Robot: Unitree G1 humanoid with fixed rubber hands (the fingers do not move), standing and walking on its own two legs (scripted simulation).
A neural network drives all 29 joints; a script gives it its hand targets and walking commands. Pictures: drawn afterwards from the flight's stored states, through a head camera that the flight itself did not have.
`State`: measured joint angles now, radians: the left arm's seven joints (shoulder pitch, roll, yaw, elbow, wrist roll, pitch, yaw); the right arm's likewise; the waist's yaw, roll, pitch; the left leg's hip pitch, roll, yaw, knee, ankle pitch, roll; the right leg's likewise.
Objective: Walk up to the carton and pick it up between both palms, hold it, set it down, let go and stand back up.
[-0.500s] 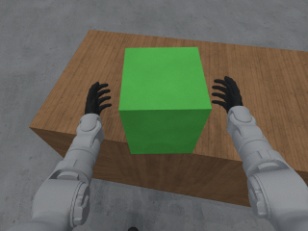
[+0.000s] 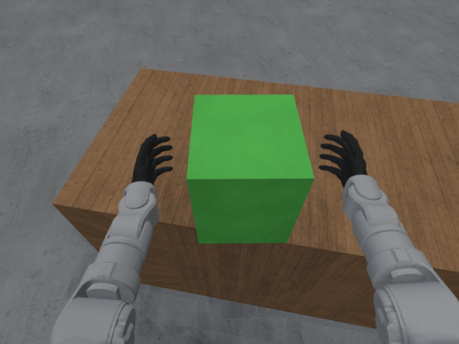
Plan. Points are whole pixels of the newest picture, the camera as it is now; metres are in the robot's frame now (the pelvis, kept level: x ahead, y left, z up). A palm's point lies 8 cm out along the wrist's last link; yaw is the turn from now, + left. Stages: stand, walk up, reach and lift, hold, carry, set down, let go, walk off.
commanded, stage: set down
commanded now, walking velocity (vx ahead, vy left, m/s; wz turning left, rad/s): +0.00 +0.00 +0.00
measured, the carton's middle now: (243, 173) +0.47 +0.01 -0.01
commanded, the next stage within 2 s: none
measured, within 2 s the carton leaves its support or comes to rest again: neither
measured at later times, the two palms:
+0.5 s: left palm (136, 163) +0.40 +0.20 +0.09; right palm (360, 160) +0.43 -0.19 +0.10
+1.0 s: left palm (125, 213) +0.33 +0.21 +0.04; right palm (360, 204) +0.37 -0.19 +0.05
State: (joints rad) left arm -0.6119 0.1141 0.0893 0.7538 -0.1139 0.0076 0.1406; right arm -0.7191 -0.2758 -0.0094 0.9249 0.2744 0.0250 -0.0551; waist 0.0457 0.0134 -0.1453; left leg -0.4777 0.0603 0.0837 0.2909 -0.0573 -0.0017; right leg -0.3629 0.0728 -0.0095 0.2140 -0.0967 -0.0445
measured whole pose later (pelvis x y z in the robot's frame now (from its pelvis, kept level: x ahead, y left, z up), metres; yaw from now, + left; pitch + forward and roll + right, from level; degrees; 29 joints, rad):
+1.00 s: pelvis -0.01 +0.00 +0.00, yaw +1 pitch +9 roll -1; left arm -0.39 0.19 0.00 0.65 -0.20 -0.04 0.15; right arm -0.52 -0.29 0.03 0.87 0.30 -0.05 0.02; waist 0.03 -0.02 -0.12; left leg -0.40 0.05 0.08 0.33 -0.08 0.00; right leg -0.31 0.06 -0.02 0.29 -0.14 -0.04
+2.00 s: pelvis +0.02 +0.00 +0.00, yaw +0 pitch +4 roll +0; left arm 0.15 0.11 -0.01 0.57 -0.05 -0.30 0.13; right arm 0.12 -0.17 0.03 0.67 0.19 -0.34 0.04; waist 0.02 -0.05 -0.03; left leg -0.28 0.04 0.09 0.36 -0.15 0.00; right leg -0.20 0.05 0.00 0.34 -0.22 -0.04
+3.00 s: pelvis +0.00 +0.00 +0.00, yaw +0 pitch -1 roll +0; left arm 0.15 0.16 0.02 0.36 0.01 0.57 0.05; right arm 0.17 -0.11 -0.05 0.56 0.05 0.24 0.00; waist 0.04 -0.05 0.06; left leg -0.19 0.03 0.10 0.35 -0.13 0.01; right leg -0.13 0.04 0.01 0.38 -0.22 -0.03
